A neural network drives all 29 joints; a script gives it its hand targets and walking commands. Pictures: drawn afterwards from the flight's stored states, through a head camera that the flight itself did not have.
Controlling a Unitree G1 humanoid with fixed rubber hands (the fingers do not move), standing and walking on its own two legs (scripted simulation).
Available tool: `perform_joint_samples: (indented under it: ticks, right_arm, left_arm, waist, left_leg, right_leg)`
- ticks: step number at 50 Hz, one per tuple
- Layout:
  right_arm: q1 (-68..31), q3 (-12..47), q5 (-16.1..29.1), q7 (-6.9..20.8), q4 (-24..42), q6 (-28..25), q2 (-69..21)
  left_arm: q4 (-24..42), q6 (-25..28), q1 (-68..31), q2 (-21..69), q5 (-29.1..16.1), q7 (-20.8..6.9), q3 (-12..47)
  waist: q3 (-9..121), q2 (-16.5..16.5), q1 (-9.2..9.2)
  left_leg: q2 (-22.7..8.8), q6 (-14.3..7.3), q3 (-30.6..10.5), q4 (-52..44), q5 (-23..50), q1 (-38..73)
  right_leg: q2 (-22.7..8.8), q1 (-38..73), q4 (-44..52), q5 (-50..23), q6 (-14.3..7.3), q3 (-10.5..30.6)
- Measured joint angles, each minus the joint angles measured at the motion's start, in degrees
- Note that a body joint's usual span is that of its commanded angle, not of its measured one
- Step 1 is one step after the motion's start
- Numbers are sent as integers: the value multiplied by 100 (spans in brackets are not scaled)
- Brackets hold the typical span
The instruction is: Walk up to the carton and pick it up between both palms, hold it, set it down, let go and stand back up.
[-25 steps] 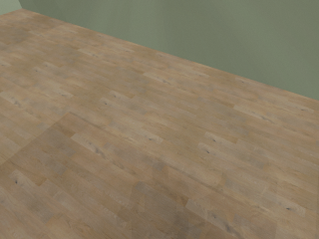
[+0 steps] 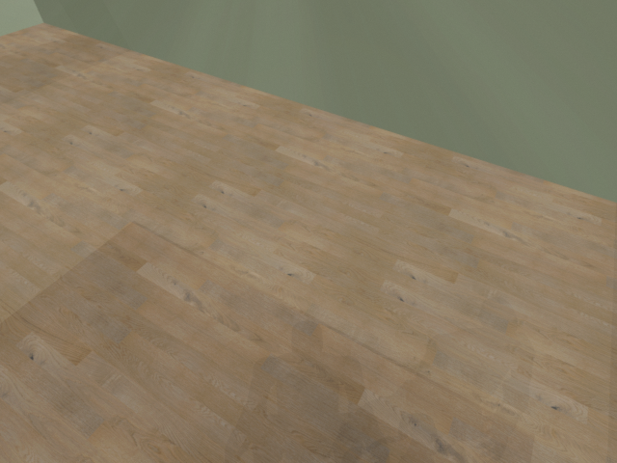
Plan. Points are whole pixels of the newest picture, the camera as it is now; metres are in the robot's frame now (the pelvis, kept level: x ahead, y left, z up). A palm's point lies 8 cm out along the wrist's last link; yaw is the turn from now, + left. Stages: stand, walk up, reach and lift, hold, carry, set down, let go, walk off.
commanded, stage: walk up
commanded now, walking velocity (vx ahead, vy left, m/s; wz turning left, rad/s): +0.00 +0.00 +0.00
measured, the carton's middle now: out of the picture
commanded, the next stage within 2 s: none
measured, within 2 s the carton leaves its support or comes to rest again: neither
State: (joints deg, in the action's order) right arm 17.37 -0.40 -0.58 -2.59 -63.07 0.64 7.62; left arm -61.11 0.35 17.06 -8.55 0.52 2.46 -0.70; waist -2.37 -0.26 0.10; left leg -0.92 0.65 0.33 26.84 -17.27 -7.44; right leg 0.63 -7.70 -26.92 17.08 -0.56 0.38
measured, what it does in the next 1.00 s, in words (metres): steps to the left, turning left: left foot, then right foot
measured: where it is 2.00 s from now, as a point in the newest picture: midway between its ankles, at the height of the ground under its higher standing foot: outside the picture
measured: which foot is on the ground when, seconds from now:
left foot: down 0.00-0.12, up 0.14-0.38, down 0.40-0.64, up 0.66-0.98, down 1.00-1.00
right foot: down 0.00-0.40, up 0.42-0.60, down 0.62-1.00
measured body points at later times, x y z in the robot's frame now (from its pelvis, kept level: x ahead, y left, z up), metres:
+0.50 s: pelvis -0.06 +0.08 -0.02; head -0.03 +0.12 +0.43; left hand -0.02 +0.40 -0.14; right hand +0.13 -0.17 -0.12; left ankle -0.05 +0.23 -0.74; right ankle -0.02 -0.07 -0.69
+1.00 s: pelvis -0.13 +0.17 -0.02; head -0.14 +0.19 +0.43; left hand -0.36 +0.37 -0.14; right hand +0.19 +0.14 -0.11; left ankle -0.23 +0.30 -0.74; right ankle +0.03 +0.05 -0.74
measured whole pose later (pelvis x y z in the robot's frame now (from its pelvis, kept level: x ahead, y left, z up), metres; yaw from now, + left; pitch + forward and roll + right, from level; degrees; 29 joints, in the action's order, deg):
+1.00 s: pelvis -0.13 +0.17 -0.02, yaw +58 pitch -3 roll -2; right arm 7.4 -1.8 -1.3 8.4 -46.8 2.8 20.4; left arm -45.2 2.2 20.6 -20.7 5.7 3.6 -3.3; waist -3.7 -1.0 -1.5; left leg -8.5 2.4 0.8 38.6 -19.0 -20.7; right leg -16.8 -9.5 -33.7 17.0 0.1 -21.5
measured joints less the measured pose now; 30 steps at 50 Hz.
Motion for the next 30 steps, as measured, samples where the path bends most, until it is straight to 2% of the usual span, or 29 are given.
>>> perform_joint_samples:
  ticks: [4,5,7,8,10,12,15,18,20,21,23,24,26,30]
  right_arm:
    - [15,13,-2,0,-128,-51,-40]
    - [30,-20,-5,43,-61,-30,-19]
    - [17,-98,-53,143,168,40,112]
    - [-10,-144,-126,176,276,107,207]
    - [-97,-248,-254,226,483,252,440]
    - [-208,-345,-295,293,700,345,665]
    - [-393,-397,-269,431,948,393,934]
    - [-563,-365,-170,586,1142,369,1107]
    - [-600,-380,-134,646,1241,275,1222]
    - [-632,-404,-126,648,1272,231,1200]
    - [-652,-364,-31,641,1346,213,1069]
    - [-633,-330,-22,623,1389,236,1025]
    - [-570,-263,-98,626,1518,306,1015]
    - [-479,-169,-166,755,1790,367,1109]
  left_arm:
    - [-158,9,30,115,-11,14,38]
    - [-137,-7,22,135,43,23,24]
    - [6,-14,-137,93,123,89,-57]
    - [92,-1,-246,38,149,134,-100]
    - [250,36,-444,-96,177,221,-194]
    - [385,74,-607,-274,244,276,-290]
    - [612,105,-820,-568,334,282,-407]
    - [829,68,-997,-842,411,222,-465]
    - [945,-7,-1058,-980,418,158,-425]
    - [994,-68,-1120,-1072,388,106,-411]
    - [1159,-189,-1215,-1208,219,68,-375]
    - [1253,-190,-1241,-1215,131,67,-340]
    - [1427,-100,-1238,-1144,10,73,-237]
    - [1721,60,-934,-930,-16,54,-91]
  waist:
    - [-5,-17,-35]
    - [-13,8,28]
    - [-141,69,149]
    - [-215,82,164]
    - [-331,107,169]
    - [-410,91,184]
    - [-498,1,212]
    - [-552,-152,240]
    - [-491,-234,259]
    - [-495,-332,282]
    - [-525,-490,334]
    - [-533,-501,360]
    - [-536,-403,401]
    - [-431,-95,456]
  left_leg:
    - [13,-10,9,-68,61,21]
    - [23,-20,-68,59,59,-101]
    - [65,1,-226,864,-112,-615]
    - [58,67,-173,1537,-460,-943]
    - [-40,207,-56,2757,-925,-1507]
    - [-230,286,-25,3287,-930,-1807]
    - [-568,367,-115,3059,-722,-1883]
    - [-794,285,-49,2120,-478,-1592]
    - [-699,100,52,1217,39,-1206]
    - [-548,92,32,1253,126,-1266]
    - [-274,75,-59,1258,177,-1335]
    - [-160,29,-138,1110,270,-1315]
    - [24,-56,-340,773,524,-1270]
    - [346,-81,-764,547,799,-1321]
  right_leg:
    - [-13,14,57,-55,12,9]
    - [-23,-17,38,-55,10,-65]
    - [-89,-114,-103,1,-1,-339]
    - [-148,-146,-166,30,-8,-476]
    - [-273,-141,-193,41,-17,-729]
    - [-408,-112,-191,29,9,-932]
    - [-626,-64,-258,60,76,-1205]
    - [-931,-79,-578,230,144,-1420]
    - [-1232,-270,-1167,507,110,-1466]
    - [-1269,-504,-1716,996,57,-1202]
    - [-902,-1033,-2840,1912,40,-432]
    - [-701,-1227,-3118,1984,45,-248]
    - [-404,-1423,-2900,1582,23,-208]
    - [52,-1308,-1421,501,-94,-378]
